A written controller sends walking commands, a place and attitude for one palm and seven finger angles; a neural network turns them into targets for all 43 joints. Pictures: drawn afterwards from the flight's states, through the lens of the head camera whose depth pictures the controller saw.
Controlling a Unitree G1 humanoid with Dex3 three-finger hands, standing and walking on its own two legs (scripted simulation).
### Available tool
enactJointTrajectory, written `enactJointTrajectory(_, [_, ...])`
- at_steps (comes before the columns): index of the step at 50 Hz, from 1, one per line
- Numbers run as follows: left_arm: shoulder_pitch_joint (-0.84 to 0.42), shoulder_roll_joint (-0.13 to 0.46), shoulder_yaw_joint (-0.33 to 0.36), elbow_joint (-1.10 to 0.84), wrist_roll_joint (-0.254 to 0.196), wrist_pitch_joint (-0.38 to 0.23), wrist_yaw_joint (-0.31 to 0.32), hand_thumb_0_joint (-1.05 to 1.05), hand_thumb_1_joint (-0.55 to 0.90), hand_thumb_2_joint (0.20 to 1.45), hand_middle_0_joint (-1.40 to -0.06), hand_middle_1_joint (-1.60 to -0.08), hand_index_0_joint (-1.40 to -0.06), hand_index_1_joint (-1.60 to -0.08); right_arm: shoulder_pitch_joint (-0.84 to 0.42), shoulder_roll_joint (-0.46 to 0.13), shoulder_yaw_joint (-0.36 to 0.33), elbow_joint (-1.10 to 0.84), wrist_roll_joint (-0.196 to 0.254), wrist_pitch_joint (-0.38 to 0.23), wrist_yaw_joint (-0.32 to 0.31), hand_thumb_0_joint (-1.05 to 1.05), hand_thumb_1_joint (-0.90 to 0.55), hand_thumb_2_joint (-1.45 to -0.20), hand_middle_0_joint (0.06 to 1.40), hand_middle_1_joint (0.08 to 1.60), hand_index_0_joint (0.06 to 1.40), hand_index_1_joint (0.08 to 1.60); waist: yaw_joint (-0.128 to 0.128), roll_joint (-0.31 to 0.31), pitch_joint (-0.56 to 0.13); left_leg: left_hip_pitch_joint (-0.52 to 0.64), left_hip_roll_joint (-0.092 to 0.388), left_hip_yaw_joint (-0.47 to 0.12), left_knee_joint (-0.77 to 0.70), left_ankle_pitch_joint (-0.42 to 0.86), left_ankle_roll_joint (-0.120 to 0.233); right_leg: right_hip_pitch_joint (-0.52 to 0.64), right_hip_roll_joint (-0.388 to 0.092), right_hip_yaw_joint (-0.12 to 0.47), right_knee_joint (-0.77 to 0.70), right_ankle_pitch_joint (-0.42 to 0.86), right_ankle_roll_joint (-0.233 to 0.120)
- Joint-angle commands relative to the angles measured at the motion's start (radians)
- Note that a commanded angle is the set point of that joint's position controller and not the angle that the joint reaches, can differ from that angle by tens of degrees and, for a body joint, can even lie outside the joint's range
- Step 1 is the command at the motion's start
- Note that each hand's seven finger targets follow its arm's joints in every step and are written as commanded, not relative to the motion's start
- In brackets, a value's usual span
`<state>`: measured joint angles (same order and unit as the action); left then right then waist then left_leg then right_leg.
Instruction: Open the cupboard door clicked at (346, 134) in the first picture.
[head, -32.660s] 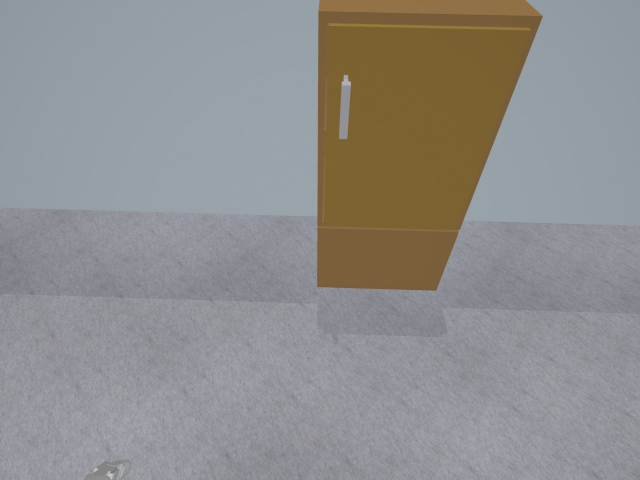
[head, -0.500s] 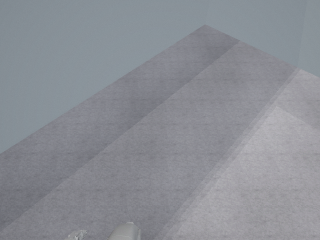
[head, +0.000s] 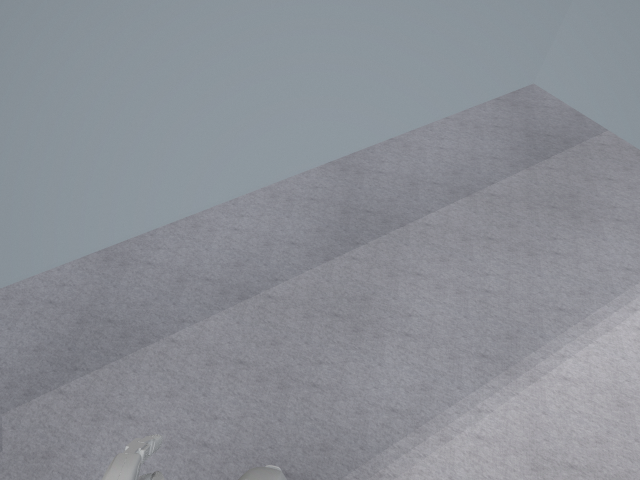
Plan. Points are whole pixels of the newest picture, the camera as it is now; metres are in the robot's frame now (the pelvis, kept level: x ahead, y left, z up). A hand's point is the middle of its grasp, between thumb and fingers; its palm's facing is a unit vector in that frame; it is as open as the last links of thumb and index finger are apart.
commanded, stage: turn to face it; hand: left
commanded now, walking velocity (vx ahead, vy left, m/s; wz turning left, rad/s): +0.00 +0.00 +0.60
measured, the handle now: out of the picture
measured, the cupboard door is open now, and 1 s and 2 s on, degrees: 45 45 45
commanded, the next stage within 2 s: none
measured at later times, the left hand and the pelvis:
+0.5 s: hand out of the picture +0.02 +0.24 -0.16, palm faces +0.35 -0.91 -0.24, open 7.4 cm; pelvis +0.00 +0.01 +0.01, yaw +19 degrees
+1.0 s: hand out of the picture -0.05 +0.17 -0.17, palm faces +0.62 -0.76 -0.20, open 7.3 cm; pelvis +0.02 -0.02 +0.00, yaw +39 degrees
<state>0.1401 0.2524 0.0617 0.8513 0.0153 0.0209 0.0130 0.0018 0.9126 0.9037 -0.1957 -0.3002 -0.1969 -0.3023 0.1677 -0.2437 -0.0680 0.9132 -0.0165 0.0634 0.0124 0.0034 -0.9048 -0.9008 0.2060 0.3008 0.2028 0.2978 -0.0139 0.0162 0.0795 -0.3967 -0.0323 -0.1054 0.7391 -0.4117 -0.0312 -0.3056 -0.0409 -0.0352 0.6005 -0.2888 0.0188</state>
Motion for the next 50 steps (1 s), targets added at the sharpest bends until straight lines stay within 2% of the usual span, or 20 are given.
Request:
enactJointTrajectory(1, [0.026, 0.158, 0.031, -0.066, 0.006, -0.022, 0.018, 0.0, 0.9, 0.9, -0.2, -0.3, -0.2, -0.3, -0.043, -0.108, -0.046, -0.097, -0.003, -0.008, 0.006, 0.0, -0.9, -0.9, 0.2, 0.3, 0.2, 0.3, 0.009, -0.257, -0.06, -0.193, 0.041, 0.045, 0.5, -0.08, -0.009, 0.076, -0.334, 0.256, -0.346, 0.066, -0.146])
enactJointTrajectory(4, [0.016, 0.117, 0.018, -0.07, 0.003, -0.025, 0.02, 0.0, 0.9, 0.9, -0.2, -0.3, -0.2, -0.3, -0.049, -0.08, -0.032, -0.085, 0.0, -0.004, 0.016, 0.0, -0.9, -0.9, 0.2, 0.3, 0.2, 0.3, -0.001, -0.263, -0.069, -0.184, 0.066, 0.113, 0.417, -0.031, -0.04, 0.16, -0.268, 0.049, -0.267, 0.396, -0.123])
enactJointTrajectory(9, [0.137, 0.177, 0.039, -0.026, 0.01, -0.029, 0.018, 0.0, 0.9, 0.9, -0.2, -0.3, -0.2, -0.3, -0.127, -0.039, -0.006, -0.104, 0.009, -0.019, 0.021, 0.0, -0.9, -0.9, 0.2, 0.3, 0.2, 0.3, 0.066, -0.193, -0.127, -0.081, 0.044, 0.209, 0.045, -0.05, -0.038, 0.316, -0.307, -0.009, -0.149, 0.665, -0.127])
enactJointTrajectory(13, [0.095, 0.184, 0.049, -0.024, -0.001, -0.024, 0.008, 0.0, 0.9, 0.9, -0.2, -0.3, -0.2, -0.3, -0.01, -0.084, -0.016, -0.082, 0.006, -0.034, 0.017, 0.0, -0.9, -0.9, 0.2, 0.3, 0.2, 0.3, -0.004, -0.167, -0.167, 0.177, 0.031, 0.213, -0.256, 0.19, -0.004, 0.186, -0.29, -0.09, 0.016, 0.544, -0.045])
enactJointTrajectory(14, [0.085, 0.15, 0.044, -0.045, -0.006, -0.018, 0.003, 0.0, 0.9, 0.9, -0.2, -0.3, -0.2, -0.3, 0.065, -0.158, -0.036, -0.067, -0.001, -0.042, 0.012, 0.0, -0.9, -0.9, 0.2, 0.3, 0.2, 0.3, -0.046, 0.006, -0.214, 0.357, 0.158, 0.049, -0.318, 0.392, 0.051, 0.01, -0.232, -0.139, 0.186, 0.309, 0.015])
enactJointTrajectory(15, [0.04, 0.07, 0.021, -0.088, -0.013, -0.011, -0.002, 0.0, 0.9, 0.9, -0.2, -0.3, -0.2, -0.3, 0.144, -0.273, -0.067, -0.059, -0.008, -0.044, 0.001, 0.0, -0.9, -0.9, 0.2, 0.3, 0.2, 0.3, -0.093, 0.315, -0.211, 0.453, 0.433, -0.334, -0.361, 0.775, 0.212, -0.27, -0.079, -0.141, 0.425, -0.358, 0.093])
enactJointTrajectory(16, [-0.018, 0.095, 0.019, -0.102, -0.003, 0.003, 0.005, 0.0, 0.9, 0.9, -0.2, -0.3, -0.2, -0.3, 0.187, -0.291, -0.067, -0.032, -0.006, -0.035, -0.01, 0.0, -0.9, -0.9, 0.2, 0.3, 0.2, 0.3, -0.103, 0.225, -0.228, 0.43, 0.471, -0.333, -0.343, 0.814, 0.288, -0.295, -0.078, -0.001, 0.54, -0.395, 0.07])
enactJointTrajectory(17, [-0.032, 0.091, 0.019, -0.123, -0.002, 0.003, 0.003, 0.0, 0.9, 0.9, -0.2, -0.3, -0.2, -0.3, 0.151, -0.28, -0.061, -0.053, -0.01, -0.037, -0.014, 0.0, -0.9, -0.9, 0.2, 0.3, 0.2, 0.3, -0.081, 0.116, -0.167, 0.333, 0.461, -0.291, -0.361, 0.601, 0.287, -0.292, -0.097, 0.018, 0.57, -0.327, 0.063])
enactJointTrajectory(19, [-0.031, 0.089, 0.028, -0.068, 0.001, 0.008, 0.002, 0.0, 0.9, 0.9, -0.2, -0.3, -0.2, -0.3, 0.051, -0.212, -0.045, -0.071, -0.011, -0.046, -0.03, 0.0, -0.9, -0.9, 0.2, 0.3, 0.2, 0.3, -0.042, 0.214, -0.14, 0.265, 0.323, -0.224, -0.367, 0.568, 0.223, -0.281, -0.079, 0.047, 0.574, -0.216, 0.066])
enactJointTrajectory(21, [0.0, 0.086, 0.029, -0.051, 0.0, 0.016, -0.005, 0.0, 0.9, 0.9, -0.2, -0.3, -0.2, -0.3, 0.009, -0.191, -0.035, -0.081, -0.008, -0.049, -0.032, 0.0, -0.9, -0.9, 0.2, 0.3, 0.2, 0.3, -0.012, 0.165, -0.116, 0.218, 0.274, -0.173, -0.383, 0.505, 0.191, -0.237, -0.06, 0.042, 0.535, -0.152, 0.066])
enactJointTrajectory(28, [-0.001, 0.07, 0.023, -0.057, -0.004, 0.012, -0.007, 0.0, 0.9, 0.9, -0.2, -0.3, -0.2, -0.3, -0.004, -0.21, -0.05, -0.077, -0.014, -0.035, -0.023, 0.0, -0.9, -0.9, 0.2, 0.3, 0.2, 0.3, -0.009, 0.17, -0.117, 0.135, 0.23, -0.227, -0.393, 0.309, 0.179, -0.063, 0.012, 0.01, 0.199, -0.16, 0.053])
enactJointTrajectory(31, [0.091, 0.086, 0.032, -0.035, -0.007, 0.001, -0.001, 0.0, 0.9, 0.9, -0.2, -0.3, -0.2, -0.3, -0.048, -0.196, -0.054, -0.093, -0.006, -0.027, -0.02, 0.0, -0.9, -0.9, 0.2, 0.3, 0.2, 0.3, 0.038, 0.135, -0.135, 0.028, 0.178, -0.231, -0.323, 0.28, 0.139, 0.142, 0.041, -0.006, -0.058, -0.025, 0.041])
enactJointTrajectory(32, [0.136, 0.128, 0.041, -0.03, -0.003, -0.008, 0.004, 0.0, 0.9, 0.9, -0.2, -0.3, -0.2, -0.3, -0.066, -0.17, -0.051, -0.106, 0.002, -0.026, -0.017, 0.0, -0.9, -0.9, 0.2, 0.3, 0.2, 0.3, 0.065, 0.041, -0.139, -0.063, 0.125, -0.194, -0.246, 0.201, 0.096, 0.255, -0.019, 0.053, -0.214, -0.002, 0.027])
enactJointTrajectory(34, [0.129, 0.248, 0.058, -0.043, 0.014, -0.016, 0.019, 0.0, 0.9, 0.9, -0.2, -0.3, -0.2, -0.3, -0.09, -0.106, -0.042, -0.141, 0.005, -0.028, -0.006, 0.0, -0.9, -0.9, 0.2, 0.3, 0.2, 0.3, 0.084, -0.334, -0.094, -0.248, -0.027, 0.057, 0.248, -0.188, -0.007, 0.209, -0.453, 0.448, -0.406, -0.038, -0.159])
enactJointTrajectory(36, [0.016, 0.153, 0.033, -0.069, 0.008, -0.021, 0.022, 0.0, 0.9, 0.9, -0.2, -0.3, -0.2, -0.3, -0.044, -0.118, -0.05, -0.102, -0.005, -0.014, 0.005, 0.0, -0.9, -0.9, 0.2, 0.3, 0.2, 0.3, 0.005, -0.225, -0.048, -0.213, 0.038, 0.024, 0.46, -0.079, -0.005, 0.086, -0.352, 0.272, -0.36, 0.041, -0.162])
enactJointTrajectory(39, [0.006, 0.12, 0.021, -0.07, 0.004, -0.025, 0.02, 0.0, 0.9, 0.9, -0.2, -0.3, -0.2, -0.3, -0.046, -0.082, -0.032, -0.086, 0.0, -0.009, 0.015, 0.0, -0.9, -0.9, 0.2, 0.3, 0.2, 0.3, -0.002, -0.263, -0.065, -0.187, 0.062, 0.111, 0.377, -0.042, -0.038, 0.177, -0.27, 0.047, -0.252, 0.443, -0.132])
enactJointTrajectory(44, [0.139, 0.179, 0.042, -0.023, 0.012, -0.026, 0.017, 0.0, 0.9, 0.9, -0.2, -0.3, -0.2, -0.3, -0.133, -0.039, -0.008, -0.106, 0.008, -0.023, 0.021, 0.0, -0.9, -0.9, 0.2, 0.3, 0.2, 0.3, 0.067, -0.208, -0.115, -0.078, 0.032, 0.208, 0.031, -0.047, -0.031, 0.309, -0.3, -0.004, -0.136, 0.677, -0.12])
enactJointTrajectory(47, [0.115, 0.19, 0.048, -0.015, 0.005, -0.024, 0.009, 0.0, 0.9, 0.9, -0.2, -0.3, -0.2, -0.3, -0.059, -0.066, -0.011, -0.094, 0.006, -0.032, 0.018, 0.0, -0.9, -0.9, 0.2, 0.3, 0.2, 0.3, 0.023, -0.204, -0.141, 0.096, 0.014, 0.224, -0.184, 0.113, -0.01, 0.24, -0.291, -0.065, -0.021, 0.627, -0.064])
enactJointTrajectory(48, [0.096, 0.182, 0.048, -0.026, -0.004, -0.021, 0.005, 0.0, 0.9, 0.9, -0.2, -0.3, -0.2, -0.3, 0.007, -0.1, -0.022, -0.078, 0.003, -0.038, 0.016, 0.0, -0.9, -0.9, 0.2, 0.3, 0.2, 0.3, -0.019, -0.137, -0.172, 0.238, 0.033, 0.193, -0.283, 0.261, 0.01, 0.146, -0.277, -0.097, 0.089, 0.556, -0.023])
enactJointTrajectory(50, [0.027, 0.07, 0.015, -0.094, -0.011, -0.009, 0.0, 0.0, 0.9, 0.9, -0.2, -0.3, -0.2, -0.3, 0.155, -0.288, -0.07, -0.053, -0.006, -0.042, -0.004, 0.0, -0.9, -0.9, 0.2, 0.3, 0.2, 0.3, -0.099, 0.305, -0.231, 0.47, 0.449, -0.35, -0.344, 0.894, 0.26, -0.284, -0.07, -0.095, 0.496, -0.398, 0.086])
